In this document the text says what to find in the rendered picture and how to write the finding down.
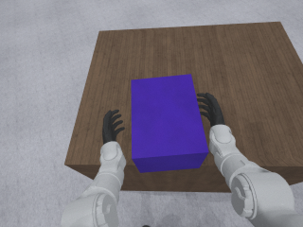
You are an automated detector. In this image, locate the carton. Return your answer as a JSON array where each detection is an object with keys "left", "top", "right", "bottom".
[{"left": 131, "top": 74, "right": 209, "bottom": 173}]

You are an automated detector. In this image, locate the left robot hand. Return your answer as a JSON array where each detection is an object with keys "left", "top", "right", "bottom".
[{"left": 102, "top": 109, "right": 125, "bottom": 145}]

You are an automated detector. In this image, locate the robot right forearm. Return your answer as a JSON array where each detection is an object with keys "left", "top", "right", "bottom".
[{"left": 208, "top": 124, "right": 295, "bottom": 208}]

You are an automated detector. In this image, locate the pedestal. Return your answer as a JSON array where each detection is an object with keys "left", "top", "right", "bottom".
[{"left": 64, "top": 21, "right": 303, "bottom": 193}]

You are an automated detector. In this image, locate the left robot upper arm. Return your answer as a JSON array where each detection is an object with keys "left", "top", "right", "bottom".
[{"left": 62, "top": 192, "right": 119, "bottom": 227}]

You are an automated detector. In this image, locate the right robot upper arm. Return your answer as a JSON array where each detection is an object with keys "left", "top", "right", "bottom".
[{"left": 231, "top": 172, "right": 303, "bottom": 227}]

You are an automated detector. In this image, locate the right robot hand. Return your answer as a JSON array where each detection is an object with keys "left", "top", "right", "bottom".
[{"left": 197, "top": 92, "right": 225, "bottom": 127}]

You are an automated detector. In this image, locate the robot left forearm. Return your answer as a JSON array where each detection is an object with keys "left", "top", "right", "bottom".
[{"left": 61, "top": 141, "right": 127, "bottom": 227}]

